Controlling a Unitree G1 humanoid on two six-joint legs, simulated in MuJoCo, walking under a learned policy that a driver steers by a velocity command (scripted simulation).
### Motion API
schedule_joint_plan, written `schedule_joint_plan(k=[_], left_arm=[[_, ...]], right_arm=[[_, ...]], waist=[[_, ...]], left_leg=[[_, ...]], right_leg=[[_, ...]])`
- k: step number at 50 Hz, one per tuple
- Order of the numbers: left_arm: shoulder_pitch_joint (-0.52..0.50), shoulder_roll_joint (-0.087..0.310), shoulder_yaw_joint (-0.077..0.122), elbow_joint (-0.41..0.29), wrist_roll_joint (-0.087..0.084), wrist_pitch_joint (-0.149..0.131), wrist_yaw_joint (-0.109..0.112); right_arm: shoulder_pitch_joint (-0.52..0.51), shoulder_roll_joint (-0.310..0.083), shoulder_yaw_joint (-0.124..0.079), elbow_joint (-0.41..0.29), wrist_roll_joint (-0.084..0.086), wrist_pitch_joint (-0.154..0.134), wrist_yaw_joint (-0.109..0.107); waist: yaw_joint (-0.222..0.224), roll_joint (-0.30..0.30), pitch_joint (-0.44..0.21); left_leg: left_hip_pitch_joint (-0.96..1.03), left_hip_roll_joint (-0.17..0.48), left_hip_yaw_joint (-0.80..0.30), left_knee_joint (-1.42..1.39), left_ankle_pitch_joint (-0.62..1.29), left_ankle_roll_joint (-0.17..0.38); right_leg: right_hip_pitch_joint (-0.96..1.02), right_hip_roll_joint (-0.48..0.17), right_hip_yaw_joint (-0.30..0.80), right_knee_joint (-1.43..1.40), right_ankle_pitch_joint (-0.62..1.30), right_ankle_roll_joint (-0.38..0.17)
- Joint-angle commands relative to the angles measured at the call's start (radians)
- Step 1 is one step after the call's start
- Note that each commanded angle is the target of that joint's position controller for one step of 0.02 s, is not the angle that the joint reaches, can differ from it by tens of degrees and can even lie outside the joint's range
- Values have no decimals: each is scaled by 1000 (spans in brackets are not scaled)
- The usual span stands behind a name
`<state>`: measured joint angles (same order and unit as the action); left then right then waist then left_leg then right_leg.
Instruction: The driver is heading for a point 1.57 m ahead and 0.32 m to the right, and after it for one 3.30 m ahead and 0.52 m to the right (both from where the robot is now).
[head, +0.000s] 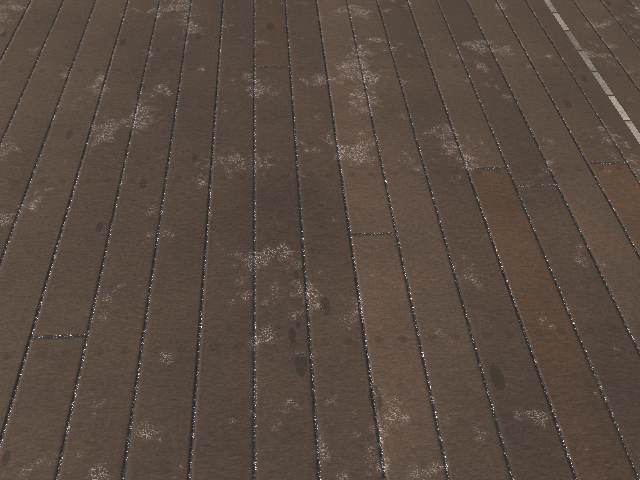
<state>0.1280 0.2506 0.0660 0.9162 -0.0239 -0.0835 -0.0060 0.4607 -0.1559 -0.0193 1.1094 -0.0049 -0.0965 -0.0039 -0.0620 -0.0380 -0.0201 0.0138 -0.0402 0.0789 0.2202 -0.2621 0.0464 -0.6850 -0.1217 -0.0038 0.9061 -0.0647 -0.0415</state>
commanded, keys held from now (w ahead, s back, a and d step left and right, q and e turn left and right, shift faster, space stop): w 0.66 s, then w+e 0.34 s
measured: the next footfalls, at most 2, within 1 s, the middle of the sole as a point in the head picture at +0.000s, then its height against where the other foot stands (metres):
right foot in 0.22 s outside the picture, level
left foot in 0.76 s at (253, 429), level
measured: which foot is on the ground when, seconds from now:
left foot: down 0.00-0.24, up 0.26-0.74, down 0.76-1.00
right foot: up 0.00-0.20, down 0.22-0.78, up 0.80-1.00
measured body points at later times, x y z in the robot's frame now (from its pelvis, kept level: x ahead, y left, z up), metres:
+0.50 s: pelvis +0.30 -0.06 +0.00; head +0.31 -0.06 +0.45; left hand +0.30 +0.20 -0.14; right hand +0.43 -0.32 -0.12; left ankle +0.41 +0.12 -0.67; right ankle +0.29 -0.14 -0.74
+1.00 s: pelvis +0.59 +0.02 +0.00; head +0.61 +0.03 +0.45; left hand +0.71 +0.28 -0.13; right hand +0.60 -0.25 -0.13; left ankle +0.60 +0.11 -0.74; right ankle +0.62 -0.16 -0.66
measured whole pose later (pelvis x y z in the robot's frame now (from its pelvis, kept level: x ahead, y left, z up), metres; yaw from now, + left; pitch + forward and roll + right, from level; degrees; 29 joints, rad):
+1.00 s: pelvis +0.59 +0.02 +0.00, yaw -8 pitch +1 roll +1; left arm 0.22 0.27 0.09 0.93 -0.04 -0.05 0.01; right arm 0.28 -0.22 -0.07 0.97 -0.02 -0.11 0.01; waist -0.03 -0.05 0.01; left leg -0.16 -0.01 0.18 0.32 -0.18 0.05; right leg -0.65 -0.11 0.07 1.12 -0.20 -0.05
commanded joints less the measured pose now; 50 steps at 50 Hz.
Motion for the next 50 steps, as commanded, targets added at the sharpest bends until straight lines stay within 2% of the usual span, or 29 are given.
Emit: schedule_joint_plan(k=[1,4,7,9,10,11,12,13,14,15,16,17,18,19,21,25,29,33,36,37,38,39,40,41,43,44,45,47,50], left_arm=[[-157,5,-11,-89,-2,-11,-13],[-243,11,-16,-119,-7,-16,-29],[-264,33,-12,-141,-8,-26,-46],[-152,88,14,-120,-7,-29,-46],[13,131,38,-72,-9,-27,-41],[201,182,60,-22,-5,-22,-31],[350,286,84,11,24,-18,-26],[343,215,58,21,24,-16,-26],[235,155,39,11,12,-20,-27],[127,110,24,-14,9,-24,-27],[59,73,10,-20,18,-29,-33],[31,60,6,-15,29,-37,-37],[30,42,2,-4,31,-39,-43],[43,53,4,9,29,-39,-40],[69,85,8,24,28,-42,-26],[152,117,14,42,23,-33,4],[226,137,17,58,9,-26,12],[287,144,25,88,1,-8,16],[262,162,33,84,-2,8,19],[235,155,30,75,0,13,18],[224,118,14,56,9,13,16],[325,7,-15,36,15,1,12],[343,11,-19,47,-5,-22,8],[269,110,9,35,-33,-30,8],[168,108,17,12,-21,-23,19],[176,96,27,16,-15,-7,23],[202,69,26,19,-16,9,21],[205,34,26,14,-16,32,18],[130,40,34,-22,-6,45,17]], right_arm=[[23,-185,-32,-50,3,-4,-18],[72,-184,-37,-38,15,1,-20],[65,-197,-49,-39,19,11,-21],[35,-227,-60,-51,13,20,-22],[10,-227,-60,-58,9,29,-21],[-11,-212,-50,-79,4,30,-18],[120,-70,-10,-98,7,11,0],[98,-78,-9,-81,28,-25,9],[-23,-164,-34,-127,58,-43,11],[-103,-188,-38,-154,62,-50,3],[-145,-193,-49,-159,45,-44,-8],[-110,-171,-55,-156,34,-29,-15],[-77,-146,-54,-147,28,-12,-17],[-57,-120,-53,-146,30,1,-19],[-119,-132,-57,-173,27,15,-23],[-287,-145,-61,-230,10,10,-16],[-435,-125,-49,-266,20,1,2],[-522,-139,-44,-308,28,-6,27],[-446,-188,-63,-307,29,-20,34],[-318,-224,-84,-272,26,-24,30],[-123,-292,-110,-224,16,-27,20],[8,-395,-136,-199,-7,-21,13],[23,-337,-116,-198,-5,-20,17],[-55,-260,-92,-208,2,-22,16],[-208,-190,-70,-232,2,-25,18],[-246,-161,-61,-231,-6,-29,20],[-259,-156,-61,-222,-13,-30,21],[-249,-168,-68,-205,-13,-34,14],[-224,-192,-76,-193,-17,-34,-4]], waist=[[-2,99,153],[-17,102,179],[13,117,162],[89,166,59],[176,177,-38],[256,159,-154],[201,-101,-356],[202,-159,-435],[183,-136,-252],[150,-47,-138],[111,37,-59],[65,0,-37],[43,-11,-23],[28,-30,-12],[24,-24,38],[63,-2,72],[114,-9,91],[134,-16,114],[66,-42,71],[-5,-38,-3],[-80,2,-147],[-56,224,-303],[-57,330,-400],[-49,240,-258],[3,117,-86],[36,127,-37],[59,156,-21],[76,136,9],[72,99,47]], left_leg=[[-84,238,-129,-140,302,128],[-20,264,-109,-132,313,129],[87,299,-90,-56,475,111],[133,303,-74,98,836,89],[97,269,-42,287,962,67],[-105,229,-28,548,813,34],[-526,46,-33,1003,261,-34],[-649,-21,-211,1177,-274,-18],[-753,49,-214,1234,-242,6],[-744,108,-179,1195,-147,19],[-691,150,-157,1129,-75,23],[-610,186,-164,1073,-32,23],[-559,199,-166,1040,-24,23],[-547,205,-157,1004,-21,18],[-597,216,-143,923,31,-2],[-712,215,-127,660,256,-34],[-660,158,-73,427,379,-38],[-691,140,-82,326,304,-13],[-537,96,-67,273,192,20],[-359,62,-40,251,188,40],[-57,135,-108,293,201,84],[340,400,-508,247,69,205],[390,486,-811,91,-35,259],[284,452,-670,85,-70,203],[-4,382,-408,28,32,137],[-99,343,-313,-14,74,117],[-159,331,-255,-41,105,117],[-193,317,-156,-72,196,126],[-168,313,-61,-91,275,126]], right_leg=[[-44,25,-35,-199,111,16],[-26,47,-44,-304,132,-2],[13,68,-44,-370,74,-45],[196,130,-79,-361,8,-81],[405,168,-103,-366,3,-109],[718,82,-3,-334,5,-155],[1141,-218,511,-403,-224,-338],[1159,-286,809,-606,-297,-349],[1021,-240,651,-624,-293,-277],[836,-209,490,-642,-193,-238],[661,-167,369,-678,-91,-208],[548,-139,291,-704,-41,-199],[488,-110,238,-722,-2,-195],[449,-103,209,-753,-25,-205],[405,-96,164,-797,-10,-216],[478,-80,111,-816,30,-195],[532,-63,52,-810,26,-164],[684,-125,65,-744,40,-152],[719,-143,100,-623,229,-125],[692,-99,73,-478,374,-102],[547,-37,29,-226,313,-67],[156,121,-40,177,-77,8],[11,168,109,368,-510,8],[-76,107,148,451,-463,-8],[-37,13,108,380,-290,-20],[16,-16,115,328,-235,-24],[68,-28,115,307,-207,-23],[61,-33,108,274,-164,-17],[-28,-28,126,172,-42,-3]])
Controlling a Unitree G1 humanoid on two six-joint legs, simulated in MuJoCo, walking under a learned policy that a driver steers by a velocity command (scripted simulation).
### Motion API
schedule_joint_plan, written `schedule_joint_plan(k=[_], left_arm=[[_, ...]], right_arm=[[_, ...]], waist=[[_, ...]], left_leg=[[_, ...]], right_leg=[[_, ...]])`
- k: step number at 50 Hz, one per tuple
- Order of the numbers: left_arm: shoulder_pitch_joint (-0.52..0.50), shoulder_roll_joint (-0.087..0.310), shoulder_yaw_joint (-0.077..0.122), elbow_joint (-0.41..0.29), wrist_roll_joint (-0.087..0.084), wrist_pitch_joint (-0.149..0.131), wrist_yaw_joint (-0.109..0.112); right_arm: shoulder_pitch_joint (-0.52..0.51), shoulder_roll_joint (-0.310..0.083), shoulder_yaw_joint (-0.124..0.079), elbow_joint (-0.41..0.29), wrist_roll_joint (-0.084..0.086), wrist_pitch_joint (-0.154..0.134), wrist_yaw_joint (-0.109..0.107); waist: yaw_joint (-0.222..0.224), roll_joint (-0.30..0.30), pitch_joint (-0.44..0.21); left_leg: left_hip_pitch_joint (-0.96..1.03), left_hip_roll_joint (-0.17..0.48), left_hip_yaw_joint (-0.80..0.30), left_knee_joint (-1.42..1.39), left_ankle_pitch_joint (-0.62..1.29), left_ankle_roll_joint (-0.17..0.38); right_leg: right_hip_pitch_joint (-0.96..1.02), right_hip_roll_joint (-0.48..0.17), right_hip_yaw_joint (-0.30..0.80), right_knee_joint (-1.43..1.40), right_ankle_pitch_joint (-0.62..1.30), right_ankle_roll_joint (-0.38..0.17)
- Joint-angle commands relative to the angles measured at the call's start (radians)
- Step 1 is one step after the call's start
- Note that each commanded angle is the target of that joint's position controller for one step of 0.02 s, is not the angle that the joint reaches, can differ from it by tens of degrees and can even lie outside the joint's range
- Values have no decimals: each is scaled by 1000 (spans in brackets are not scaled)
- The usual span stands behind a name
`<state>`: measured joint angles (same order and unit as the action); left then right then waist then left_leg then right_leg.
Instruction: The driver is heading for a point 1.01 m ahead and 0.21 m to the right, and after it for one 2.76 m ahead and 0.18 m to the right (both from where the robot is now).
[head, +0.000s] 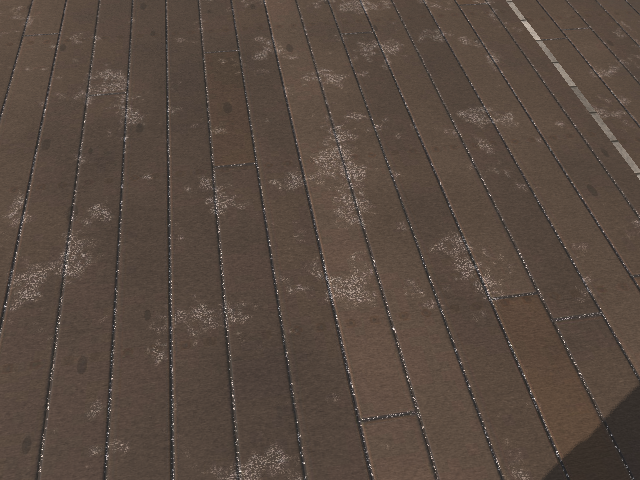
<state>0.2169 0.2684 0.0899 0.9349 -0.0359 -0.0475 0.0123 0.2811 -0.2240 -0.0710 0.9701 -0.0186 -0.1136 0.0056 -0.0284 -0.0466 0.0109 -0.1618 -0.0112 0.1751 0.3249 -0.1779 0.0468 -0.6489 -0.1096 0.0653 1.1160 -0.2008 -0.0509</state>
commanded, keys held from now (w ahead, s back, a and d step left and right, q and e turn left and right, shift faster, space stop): w+e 0.46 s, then w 0.54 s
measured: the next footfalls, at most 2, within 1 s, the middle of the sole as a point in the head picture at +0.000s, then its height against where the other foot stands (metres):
right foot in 0.32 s outside the picture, level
left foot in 0.82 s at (340, 401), level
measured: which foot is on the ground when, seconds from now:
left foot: down 0.00-0.30, up 0.32-0.80, down 0.82-1.00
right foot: up 0.00-0.30, down 0.32-0.84, up 0.86-1.00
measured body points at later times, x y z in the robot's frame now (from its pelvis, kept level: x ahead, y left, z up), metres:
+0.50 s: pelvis +0.28 -0.08 -0.01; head +0.31 -0.10 +0.44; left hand +0.43 +0.16 -0.13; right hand +0.34 -0.38 -0.12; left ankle +0.30 +0.09 -0.66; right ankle +0.29 -0.15 -0.75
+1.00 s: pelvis +0.57 -0.11 -0.01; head +0.60 -0.11 +0.44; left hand +0.76 +0.11 -0.13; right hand +0.57 -0.39 -0.12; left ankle +0.64 -0.04 -0.75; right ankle +0.47 -0.21 -0.66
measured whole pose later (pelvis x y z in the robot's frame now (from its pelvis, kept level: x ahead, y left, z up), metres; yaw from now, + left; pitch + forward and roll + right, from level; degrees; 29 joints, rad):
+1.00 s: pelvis +0.57 -0.11 -0.01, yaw -22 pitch +2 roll +1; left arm 0.28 0.27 0.06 0.82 -0.02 -0.07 0.00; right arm 0.23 -0.26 -0.06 0.84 -0.01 -0.11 0.03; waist -0.01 -0.03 0.02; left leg -0.29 -0.05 0.05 0.41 -0.15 0.06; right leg -0.48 -0.04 0.05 1.15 -0.34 -0.04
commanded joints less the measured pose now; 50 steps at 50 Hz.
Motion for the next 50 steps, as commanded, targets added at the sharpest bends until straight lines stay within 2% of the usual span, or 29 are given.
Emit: schedule_joint_plan(k=[1,5,10,13,14,15,16,17,18,19,20,21,22,25,28,31,34,37,39,40,41,42,43,44,45,46,47,48,50], left_arm=[[18,21,11,-51,10,7,-5],[-112,1,-1,-100,17,0,-31],[-250,-8,-13,-180,13,0,-64],[-214,33,4,-208,9,2,-77],[-136,66,21,-199,5,4,-77],[3,115,47,-169,2,3,-72],[164,194,86,-128,5,9,-52],[178,302,103,-117,2,10,-37],[214,274,83,-148,21,-6,-42],[197,197,62,-142,30,-17,-42],[137,147,48,-150,20,-26,-41],[48,113,37,-173,17,-30,-42],[-5,84,25,-193,24,-32,-39],[-7,109,25,-200,26,-37,-23],[49,131,27,-181,21,-38,-4],[97,129,24,-163,19,-35,-3],[147,132,21,-137,18,-35,-7],[184,138,21,-118,18,-25,-2],[176,151,25,-115,21,-16,3],[152,156,25,-121,20,-13,4],[130,142,17,-131,24,-12,2],[114,105,-1,-156,37,-13,1],[274,12,-26,-151,18,-32,-6],[230,93,-16,-139,5,-44,-9],[122,143,-3,-169,-7,-51,-12],[57,134,-7,-186,1,-53,-10],[18,121,-3,-192,23,-51,-7],[51,110,0,-193,25,-45,-7],[87,82,-4,-182,23,-32,-6]], right_arm=[[-34,-126,-25,-50,-3,-14,-19],[-3,-152,-31,-47,5,-4,-35],[76,-175,-43,-29,23,26,-39],[43,-217,-54,-45,36,44,-43],[26,-233,-58,-53,39,52,-45],[-1,-244,-58,-61,44,57,-44],[-8,-236,-53,-76,38,53,-45],[53,-79,-10,-128,-2,29,-32],[7,-104,-2,-167,41,-24,-17],[-103,-148,-13,-195,78,-51,-6],[-117,-147,-9,-194,71,-62,-6],[-114,-154,-16,-179,42,-60,-14],[-94,-170,-28,-174,25,-46,-17],[-80,-146,-28,-184,13,-8,-15],[-185,-107,-11,-214,4,3,-15],[-283,-88,2,-235,14,-1,-2],[-355,-106,3,-260,27,-6,9],[-389,-129,0,-286,26,-18,24],[-343,-147,-6,-281,27,-25,29],[-268,-166,-16,-263,26,-27,28],[-131,-201,-33,-225,20,-29,24],[52,-259,-47,-198,5,-28,18],[143,-318,-65,-159,6,-18,25],[148,-221,-41,-153,33,-12,27],[68,-175,-26,-171,36,-6,23],[-4,-161,-17,-188,23,1,20],[-46,-136,-7,-192,15,3,25],[-63,-138,-4,-193,4,-1,23],[-57,-137,-4,-183,13,-6,25]], waist=[[34,103,24],[-1,91,61],[-41,81,107],[15,131,46],[65,152,-4],[146,148,-79],[221,88,-167],[115,-185,-220],[130,-139,-381],[158,-68,-273],[121,-8,-183],[70,58,-125],[33,65,-101],[-5,52,-64],[34,24,-30],[86,-10,-11],[121,-31,21],[122,-37,33],[89,-61,17],[42,-67,-24],[-25,-53,-120],[-97,32,-267],[-42,334,-398],[-77,276,-360],[-79,189,-193],[-51,98,-114],[-27,55,-39],[13,112,-43],[33,129,-42]], left_leg=[[23,279,-129,-199,205,121],[67,272,-31,-215,218,101],[241,320,31,-144,333,92],[279,324,74,14,768,65],[275,318,84,137,917,54],[224,291,99,325,946,30],[18,250,100,604,718,-19],[-433,62,48,971,-251,-81],[-592,-32,-217,1144,-437,-77],[-701,27,-269,1135,-348,-45],[-688,75,-268,1047,-260,-22],[-609,112,-266,954,-208,-25],[-528,135,-269,897,-173,-31],[-451,151,-244,752,-135,-75],[-449,133,-207,535,74,-95],[-388,88,-183,317,287,-81],[-408,73,-188,230,318,-61],[-469,61,-192,176,207,-22],[-411,41,-176,155,126,7],[-299,12,-149,128,120,30],[-91,19,-154,134,169,66],[199,182,-334,167,202,138],[557,402,-783,88,12,303],[556,403,-911,-8,-200,285],[422,365,-767,-30,-223,232],[276,327,-653,-52,-142,204],[150,278,-568,-86,-40,186],[88,268,-528,-105,29,190],[31,241,-455,-143,117,199]], right_leg=[[-81,-33,56,-91,141,11],[-71,-17,-24,-307,271,11],[-121,6,-102,-436,184,-22],[36,86,-187,-454,41,-70],[145,128,-212,-452,-7,-93],[342,172,-221,-516,34,-126],[643,142,-106,-572,73,-174],[958,-114,408,-625,7,-324],[1076,-238,803,-804,-104,-428],[1037,-208,669,-830,-41,-360],[901,-165,521,-817,32,-316],[737,-123,419,-822,125,-282],[625,-98,356,-848,202,-269],[468,-80,263,-887,338,-272],[420,-23,153,-910,374,-229],[417,14,98,-909,272,-180],[490,-30,142,-894,190,-173],[635,-90,192,-828,258,-162],[684,-106,202,-773,396,-141],[684,-82,178,-698,562,-124],[636,-31,136,-545,659,-100],[458,36,87,-266,453,-65],[66,199,29,98,-207,12],[-82,167,114,206,-365,7],[-148,114,95,225,-284,1],[-120,63,52,183,-198,0],[-87,34,34,108,-147,1],[-29,6,38,68,-113,5],[19,-11,21,-5,-103,19]])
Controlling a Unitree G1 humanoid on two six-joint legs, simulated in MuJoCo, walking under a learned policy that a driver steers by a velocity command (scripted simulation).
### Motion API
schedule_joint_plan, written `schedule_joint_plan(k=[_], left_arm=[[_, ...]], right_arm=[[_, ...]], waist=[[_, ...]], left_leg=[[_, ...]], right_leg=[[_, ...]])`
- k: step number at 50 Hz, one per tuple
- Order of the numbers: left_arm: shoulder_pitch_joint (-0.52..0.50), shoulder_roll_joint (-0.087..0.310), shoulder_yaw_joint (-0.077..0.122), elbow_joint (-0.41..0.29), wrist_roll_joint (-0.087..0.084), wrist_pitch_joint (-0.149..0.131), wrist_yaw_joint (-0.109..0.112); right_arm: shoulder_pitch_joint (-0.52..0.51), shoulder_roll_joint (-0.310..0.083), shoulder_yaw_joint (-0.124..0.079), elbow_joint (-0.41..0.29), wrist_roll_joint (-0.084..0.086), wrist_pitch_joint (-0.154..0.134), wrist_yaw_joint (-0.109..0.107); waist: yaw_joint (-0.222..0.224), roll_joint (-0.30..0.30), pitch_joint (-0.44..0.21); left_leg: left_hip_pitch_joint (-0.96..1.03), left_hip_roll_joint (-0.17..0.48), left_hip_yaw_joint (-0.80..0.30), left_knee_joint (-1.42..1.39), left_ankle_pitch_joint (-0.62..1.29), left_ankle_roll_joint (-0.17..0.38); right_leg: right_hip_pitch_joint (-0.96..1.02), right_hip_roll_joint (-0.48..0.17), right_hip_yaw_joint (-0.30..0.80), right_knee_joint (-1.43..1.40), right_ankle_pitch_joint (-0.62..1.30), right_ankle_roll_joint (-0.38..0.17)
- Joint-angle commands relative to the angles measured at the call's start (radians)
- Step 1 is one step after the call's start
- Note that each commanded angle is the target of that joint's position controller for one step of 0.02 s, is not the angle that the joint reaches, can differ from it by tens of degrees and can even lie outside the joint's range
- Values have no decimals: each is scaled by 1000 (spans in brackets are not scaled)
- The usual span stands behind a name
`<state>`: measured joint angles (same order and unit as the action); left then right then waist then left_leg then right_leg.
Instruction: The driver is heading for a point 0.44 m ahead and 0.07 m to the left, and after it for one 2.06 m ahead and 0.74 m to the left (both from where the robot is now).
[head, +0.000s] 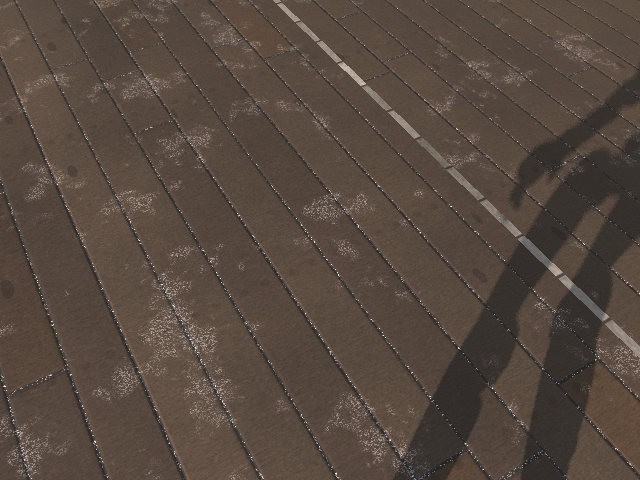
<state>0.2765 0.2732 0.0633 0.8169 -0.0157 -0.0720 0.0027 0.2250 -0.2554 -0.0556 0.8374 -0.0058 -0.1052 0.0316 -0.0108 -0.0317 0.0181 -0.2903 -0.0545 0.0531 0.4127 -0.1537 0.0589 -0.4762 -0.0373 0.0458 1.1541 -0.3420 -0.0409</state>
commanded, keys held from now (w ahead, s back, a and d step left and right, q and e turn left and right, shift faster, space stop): w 0.24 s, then w+q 0.18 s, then q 0.58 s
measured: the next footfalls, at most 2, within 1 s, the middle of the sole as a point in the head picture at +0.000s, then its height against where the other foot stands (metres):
right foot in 0.36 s outside the picture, level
left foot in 0.82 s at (277, 476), level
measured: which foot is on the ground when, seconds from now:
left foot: down 0.00-0.38, up 0.40-0.80, down 0.82-1.00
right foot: up 0.00-0.34, down 0.36-0.84, up 0.86-1.00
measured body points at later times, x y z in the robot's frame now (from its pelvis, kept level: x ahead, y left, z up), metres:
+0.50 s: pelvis +0.27 -0.06 +0.00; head +0.30 -0.07 +0.45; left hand +0.40 +0.21 -0.10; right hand +0.33 -0.34 -0.14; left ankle +0.18 +0.08 -0.65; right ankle +0.32 -0.16 -0.74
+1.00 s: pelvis +0.40 -0.01 -0.01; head +0.45 +0.02 +0.44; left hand +0.46 +0.30 -0.12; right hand +0.65 -0.23 -0.09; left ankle +0.45 +0.09 -0.74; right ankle +0.43 -0.17 -0.66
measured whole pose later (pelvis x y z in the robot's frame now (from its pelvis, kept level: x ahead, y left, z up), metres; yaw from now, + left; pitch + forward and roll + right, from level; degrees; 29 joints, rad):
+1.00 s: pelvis +0.40 -0.01 -0.01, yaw +21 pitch +3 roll -2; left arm 0.07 0.30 0.07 0.78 0.00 0.00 0.03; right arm 0.17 -0.30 -0.08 0.65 0.00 0.01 0.00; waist -0.02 -0.02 0.06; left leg -0.43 -0.05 -0.03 0.49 -0.11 0.06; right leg -0.54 -0.02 0.03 1.12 -0.46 0.04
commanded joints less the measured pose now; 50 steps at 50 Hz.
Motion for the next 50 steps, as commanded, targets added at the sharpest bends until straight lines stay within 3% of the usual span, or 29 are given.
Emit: schedule_joint_plan(k=[1,4,8,13,15,16,17,18,19,20,21,22,23,24,25,28,33,36,39,40,41,42,43,44,45,46,47,49,50], left_arm=[[16,65,19,-67,4,-3,5],[-82,49,11,-99,13,-1,6],[-205,28,-1,-125,8,-11,-6],[-338,42,-2,-177,-3,-24,-31],[-319,67,6,-183,-3,-34,-39],[-266,87,16,-171,-1,-38,-39],[-148,122,35,-137,3,-41,-33],[29,181,58,-97,18,-43,-23],[162,283,83,-80,38,-35,-12],[188,235,69,-69,27,-26,-14],[128,164,47,-73,18,-24,-12],[49,127,33,-83,17,-23,-10],[-27,94,21,-85,23,-26,-14],[-83,68,14,-87,28,-32,-18],[-116,69,17,-84,34,-36,-19],[-153,106,31,-68,39,-43,-5],[-144,140,40,-48,27,-11,32],[-127,165,48,-35,8,12,36],[-142,185,57,-35,-15,35,38],[-153,181,58,-37,-22,41,41],[-105,158,52,-25,-14,43,38],[-92,117,36,-53,28,39,32],[-38,75,16,-86,46,34,20],[-85,137,30,-69,20,34,9],[-137,139,31,-86,-2,39,9],[-145,125,31,-74,8,47,20],[-157,141,38,-76,22,58,33],[-138,126,37,-76,25,71,35],[-128,113,34,-74,22,71,37]], right_arm=[[6,-119,-22,-43,3,-17,-3],[38,-157,-33,-27,9,-10,-16],[94,-169,-34,-3,21,2,-25],[178,-177,-35,38,29,25,-27],[173,-191,-40,43,32,36,-33],[155,-204,-43,40,33,41,-35],[135,-199,-40,35,34,43,-37],[122,-158,-23,16,22,41,-37],[201,-55,8,-15,8,24,-35],[237,-68,10,-4,31,5,-30],[161,-162,-18,-12,56,3,-30],[96,-166,-22,-29,52,7,-33],[75,-152,-25,-29,40,19,-39],[91,-142,-34,-23,31,38,-45],[122,-122,-34,-21,31,56,-46],[112,-82,-33,-54,24,90,-49],[-12,-61,-24,-122,14,91,-15],[-68,-83,-34,-168,12,98,7],[-59,-113,-50,-199,10,106,19],[-5,-126,-60,-190,9,103,18],[77,-179,-83,-172,4,98,4],[136,-300,-114,-182,-3,98,-24],[84,-341,-108,-221,-21,97,-26],[74,-267,-89,-239,-9,94,-14],[20,-228,-76,-245,-1,89,-12],[-22,-205,-72,-243,14,92,-17],[-59,-183,-64,-250,20,100,-27],[-85,-193,-66,-267,-1,109,-39],[-82,-198,-69,-272,-3,110,-44]], waist=[[19,107,-43],[0,85,-21],[-44,90,2],[-82,101,42],[-49,116,33],[-12,128,6],[54,118,-64],[129,86,-200],[131,-128,-366],[130,-251,-461],[132,-144,-293],[107,-101,-177],[66,-54,-104],[26,-67,-64],[-6,-84,-54],[-39,-70,-38],[4,-51,-57],[21,-48,-59],[1,-59,-58],[-30,-45,-79],[-58,27,-128],[-61,240,-194],[9,358,-329],[-52,186,-379],[-35,141,-287],[-8,60,-204],[7,76,-163],[35,132,-148],[36,141,-155]], left_leg=[[142,282,-304,-247,122,190],[144,272,-228,-279,202,186],[154,228,-134,-280,206,141],[272,286,-164,-220,203,132],[308,307,-197,-165,258,117],[304,302,-199,-109,352,106],[271,261,-169,15,468,82],[127,204,-130,241,390,46],[-246,65,-51,627,-19,-27],[-414,23,-157,816,-448,-36],[-498,84,-184,895,-395,-32],[-493,122,-155,878,-313,-35],[-439,147,-145,830,-259,-46],[-375,168,-148,786,-230,-57],[-310,173,-141,770,-214,-67],[-301,166,-117,688,-121,-93],[-233,148,-52,377,137,-82],[-233,136,-37,284,98,-59],[-199,102,-2,210,-18,-15],[-115,67,24,130,24,9],[36,37,6,42,212,46],[252,244,-283,51,736,134],[454,460,-663,28,796,382],[412,426,-617,-17,632,359],[327,377,-506,-24,503,298],[226,318,-436,-44,361,232],[137,284,-401,-68,259,200],[29,239,-380,-97,206,189],[24,230,-374,-98,209,189]], right_leg=[[-161,-90,30,-80,53,18],[-206,-100,12,-251,200,43],[-150,-64,-25,-490,401,44],[-155,-30,-32,-617,365,21],[-100,-14,-27,-661,293,1],[-11,7,-42,-683,268,-12],[169,27,-61,-715,284,-36],[461,-58,10,-659,325,-84],[864,-323,367,-656,295,-200],[913,-415,656,-789,146,-277],[787,-370,528,-818,62,-226],[633,-335,380,-838,177,-189],[490,-293,264,-865,342,-170],[388,-258,160,-884,492,-155],[314,-243,91,-898,593,-149],[245,-240,-44,-932,754,-167],[293,-212,-189,-919,712,-147],[380,-247,-191,-862,685,-134],[427,-268,-187,-733,721,-99],[419,-241,-211,-629,756,-70],[375,-173,-241,-456,699,-17],[142,-83,-269,-148,297,63],[-141,94,-128,156,-384,118],[-170,51,35,212,-345,100],[-199,24,35,191,-271,79],[-200,-3,31,107,-199,76],[-169,-17,31,28,-145,78],[-79,9,14,-47,-80,85],[-63,19,13,-100,-69,91]])
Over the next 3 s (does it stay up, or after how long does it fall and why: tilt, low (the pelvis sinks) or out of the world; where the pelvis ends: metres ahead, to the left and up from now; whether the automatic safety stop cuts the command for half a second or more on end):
stays up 0.90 0.27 -0.02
